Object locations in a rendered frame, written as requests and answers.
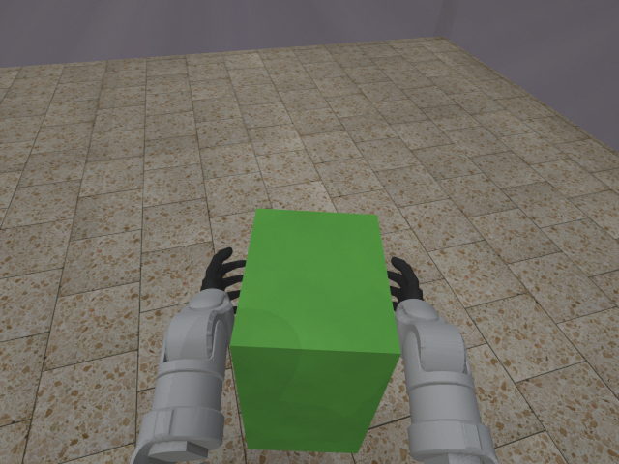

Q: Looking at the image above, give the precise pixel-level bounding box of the right robot forearm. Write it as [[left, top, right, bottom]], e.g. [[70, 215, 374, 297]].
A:
[[395, 299, 499, 464]]

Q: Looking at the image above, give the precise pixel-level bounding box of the left robot forearm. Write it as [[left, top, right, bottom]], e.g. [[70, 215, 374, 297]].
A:
[[130, 288, 235, 464]]

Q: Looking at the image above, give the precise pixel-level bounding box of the carton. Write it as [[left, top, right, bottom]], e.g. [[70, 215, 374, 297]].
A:
[[230, 208, 401, 453]]

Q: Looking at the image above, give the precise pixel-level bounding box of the robot right hand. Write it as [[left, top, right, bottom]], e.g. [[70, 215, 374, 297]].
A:
[[387, 257, 424, 312]]

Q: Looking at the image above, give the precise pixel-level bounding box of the robot left hand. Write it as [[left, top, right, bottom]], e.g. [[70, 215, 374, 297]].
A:
[[200, 247, 246, 314]]

